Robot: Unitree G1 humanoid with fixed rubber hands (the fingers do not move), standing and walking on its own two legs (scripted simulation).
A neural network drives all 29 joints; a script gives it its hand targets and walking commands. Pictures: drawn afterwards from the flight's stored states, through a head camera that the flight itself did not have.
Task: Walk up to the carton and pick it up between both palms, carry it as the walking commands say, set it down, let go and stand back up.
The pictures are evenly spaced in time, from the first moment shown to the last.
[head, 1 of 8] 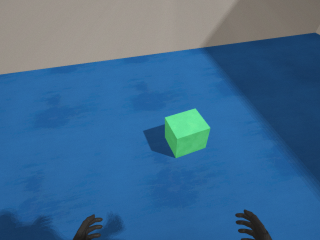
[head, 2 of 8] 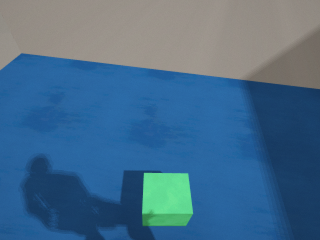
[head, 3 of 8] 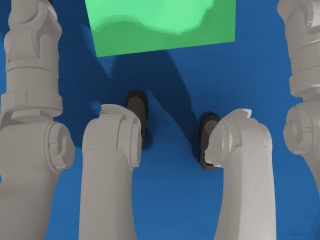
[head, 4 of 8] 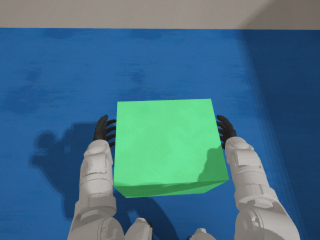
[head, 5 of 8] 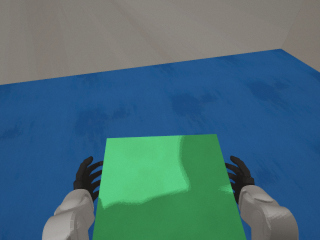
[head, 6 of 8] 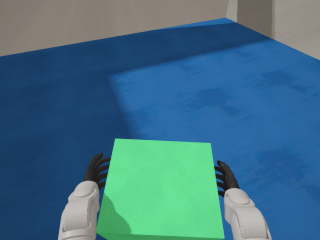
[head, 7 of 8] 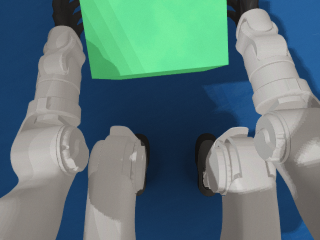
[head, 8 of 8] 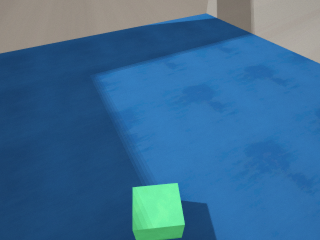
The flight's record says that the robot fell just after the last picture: no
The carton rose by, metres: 0.68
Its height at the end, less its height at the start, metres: +0.00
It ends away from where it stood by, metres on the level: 1.45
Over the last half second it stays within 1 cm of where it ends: yes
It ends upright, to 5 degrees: yes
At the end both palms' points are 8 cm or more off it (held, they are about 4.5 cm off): yes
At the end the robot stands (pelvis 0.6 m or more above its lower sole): yes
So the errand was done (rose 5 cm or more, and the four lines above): yes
